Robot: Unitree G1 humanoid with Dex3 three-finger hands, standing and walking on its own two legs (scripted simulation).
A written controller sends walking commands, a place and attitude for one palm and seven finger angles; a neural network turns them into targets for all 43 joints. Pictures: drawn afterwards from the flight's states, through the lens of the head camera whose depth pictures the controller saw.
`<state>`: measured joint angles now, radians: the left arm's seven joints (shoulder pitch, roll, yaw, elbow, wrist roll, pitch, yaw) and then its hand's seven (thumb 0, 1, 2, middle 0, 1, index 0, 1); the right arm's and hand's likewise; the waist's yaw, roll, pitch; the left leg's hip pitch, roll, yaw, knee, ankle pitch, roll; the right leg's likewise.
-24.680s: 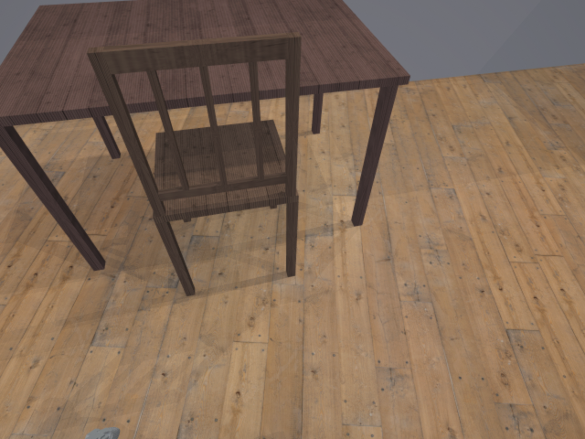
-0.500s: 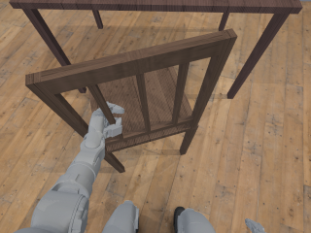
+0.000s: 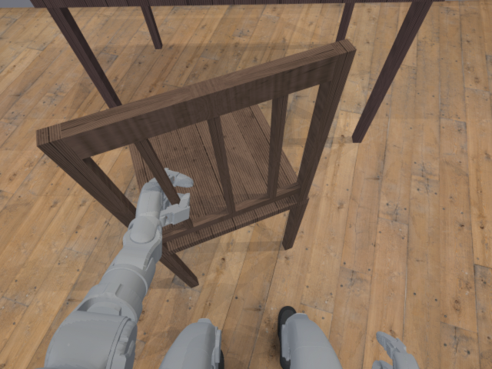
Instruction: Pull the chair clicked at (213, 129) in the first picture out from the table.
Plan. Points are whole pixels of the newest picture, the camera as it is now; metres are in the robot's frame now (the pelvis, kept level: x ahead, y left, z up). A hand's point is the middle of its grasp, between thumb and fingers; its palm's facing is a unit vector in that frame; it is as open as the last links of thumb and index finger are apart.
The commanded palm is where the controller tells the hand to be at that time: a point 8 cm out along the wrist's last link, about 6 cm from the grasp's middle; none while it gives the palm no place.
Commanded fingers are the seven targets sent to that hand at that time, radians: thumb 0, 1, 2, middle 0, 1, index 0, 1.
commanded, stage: step backward, pulling the chair out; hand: left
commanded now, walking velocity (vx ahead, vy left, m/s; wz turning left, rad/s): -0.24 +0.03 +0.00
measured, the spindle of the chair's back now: (224, 173) +0.44 +0.05 -0.03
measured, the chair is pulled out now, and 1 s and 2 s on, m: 0.44 0.58 0.58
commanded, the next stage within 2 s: stop walking, hand still on the chair in 0.12 s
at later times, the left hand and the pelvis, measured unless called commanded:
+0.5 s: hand (172, 259) +0.28 +0.13 -0.05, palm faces +0.02 -0.98 -0.19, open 5.2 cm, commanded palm +0.27 +0.19 -0.03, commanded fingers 0.00 0.90 0.90 -0.50 -1.45 -0.50 -1.45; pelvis -0.06 +0.00 +0.01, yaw -1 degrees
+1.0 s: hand (166, 287) +0.24 +0.14 -0.05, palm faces -0.03 -0.98 -0.18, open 5.3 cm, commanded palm +0.22 +0.19 -0.03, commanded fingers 0.00 0.90 0.90 -0.50 -1.45 -0.50 -1.45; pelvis -0.03 +0.02 +0.02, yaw -2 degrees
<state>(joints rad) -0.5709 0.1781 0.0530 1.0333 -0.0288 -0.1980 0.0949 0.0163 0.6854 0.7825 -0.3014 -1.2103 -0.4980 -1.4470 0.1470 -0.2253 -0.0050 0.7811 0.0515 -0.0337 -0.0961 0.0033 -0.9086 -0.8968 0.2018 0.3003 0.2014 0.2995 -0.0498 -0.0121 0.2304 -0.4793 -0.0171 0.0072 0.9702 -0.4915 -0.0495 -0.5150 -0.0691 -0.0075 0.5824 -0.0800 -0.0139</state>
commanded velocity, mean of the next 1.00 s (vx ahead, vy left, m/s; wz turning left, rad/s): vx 0.00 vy -0.02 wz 0.00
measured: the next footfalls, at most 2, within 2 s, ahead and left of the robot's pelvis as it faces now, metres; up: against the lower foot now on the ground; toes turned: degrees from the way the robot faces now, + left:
left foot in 0.10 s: -0.02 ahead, +0.14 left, +0.00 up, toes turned +2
right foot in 0.30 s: +0.04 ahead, -0.10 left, +0.00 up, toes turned -3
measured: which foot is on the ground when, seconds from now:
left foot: up 0.00-0.08, down 0.10-1.00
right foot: down 0.00-0.12, up 0.14-0.28, down 0.30-1.00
